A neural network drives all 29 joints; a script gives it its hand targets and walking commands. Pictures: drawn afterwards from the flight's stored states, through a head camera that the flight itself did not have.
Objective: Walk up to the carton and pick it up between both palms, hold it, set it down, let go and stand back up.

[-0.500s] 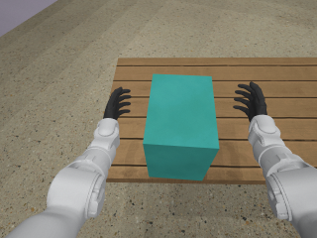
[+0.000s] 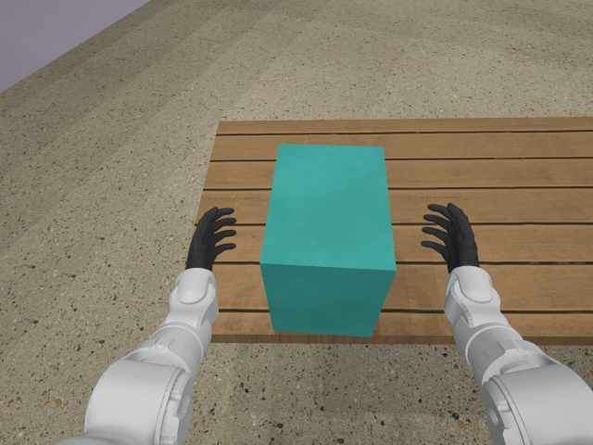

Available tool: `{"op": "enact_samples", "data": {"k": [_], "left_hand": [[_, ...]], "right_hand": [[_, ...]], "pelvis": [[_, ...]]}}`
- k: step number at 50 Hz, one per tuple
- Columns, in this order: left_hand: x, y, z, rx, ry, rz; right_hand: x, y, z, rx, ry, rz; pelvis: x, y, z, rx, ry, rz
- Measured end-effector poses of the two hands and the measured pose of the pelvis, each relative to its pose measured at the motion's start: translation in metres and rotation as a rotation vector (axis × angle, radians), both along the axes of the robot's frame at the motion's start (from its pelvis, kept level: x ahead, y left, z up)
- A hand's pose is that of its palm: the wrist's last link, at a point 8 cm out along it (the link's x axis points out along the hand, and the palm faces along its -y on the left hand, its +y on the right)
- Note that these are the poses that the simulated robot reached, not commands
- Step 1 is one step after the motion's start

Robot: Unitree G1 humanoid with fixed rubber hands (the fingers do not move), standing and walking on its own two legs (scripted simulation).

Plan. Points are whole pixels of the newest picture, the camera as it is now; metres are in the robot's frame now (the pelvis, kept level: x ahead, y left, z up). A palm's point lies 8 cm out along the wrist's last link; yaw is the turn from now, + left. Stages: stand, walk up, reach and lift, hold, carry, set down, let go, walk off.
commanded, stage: set down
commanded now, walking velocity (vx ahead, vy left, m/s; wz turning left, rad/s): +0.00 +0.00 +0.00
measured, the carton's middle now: (326, 242) +0.49 -0.03 -0.08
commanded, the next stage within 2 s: let go in 1.82 s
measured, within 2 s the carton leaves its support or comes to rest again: neither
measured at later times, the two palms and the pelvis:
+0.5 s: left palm (189, 324) +0.31 +0.17 -0.02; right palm (464, 327) +0.30 -0.21 -0.02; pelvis +0.02 +0.00 +0.01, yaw +1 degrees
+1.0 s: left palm (168, 367) +0.26 +0.20 -0.04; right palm (471, 373) +0.24 -0.21 -0.04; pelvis +0.03 +0.01 +0.01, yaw +0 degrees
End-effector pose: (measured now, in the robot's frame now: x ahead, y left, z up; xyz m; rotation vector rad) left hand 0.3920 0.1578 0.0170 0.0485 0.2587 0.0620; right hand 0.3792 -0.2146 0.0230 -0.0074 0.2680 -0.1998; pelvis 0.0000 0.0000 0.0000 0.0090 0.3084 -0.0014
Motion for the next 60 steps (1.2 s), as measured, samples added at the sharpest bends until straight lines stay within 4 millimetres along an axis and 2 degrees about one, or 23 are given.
{"op": "enact_samples", "data": {"k": [7,25,37,42,50,60], "left_hand": [[-0.019,0.004,-0.013,0.001,-0.011,-0.012],[-0.08,0.017,-0.04,0.006,0.001,-0.015],[-0.122,0.027,-0.052,0.017,0.025,-0.017],[-0.13,0.034,-0.059,0.024,0.083,-0.003],[-0.134,0.041,-0.058,0.04,0.142,-0.007],[-0.151,0.05,-0.063,0.054,0.252,-0.003]], "right_hand": [[-0.02,0.005,-0.016,0.017,-0.002,-0.01],[-0.081,0.003,-0.045,-0.003,0.027,-0.006],[-0.12,0.003,-0.057,-0.01,0.051,0.003],[-0.129,0.004,-0.061,-0.019,0.1,0.025],[-0.138,0.005,-0.062,-0.025,0.147,0.044],[-0.156,0.006,-0.065,-0.042,0.224,0.063]], "pelvis": [[0.005,0.0,0.002,-0.008,-0.027,0.014],[0.023,0.002,0.008,-0.016,-0.159,0.021],[0.027,0.004,0.009,-0.017,-0.224,0.022],[0.027,0.004,0.011,-0.01,-0.247,0.012],[0.034,0.006,0.015,-0.009,-0.29,-0.001],[0.044,0.009,0.02,-0.011,-0.342,-0.018]]}}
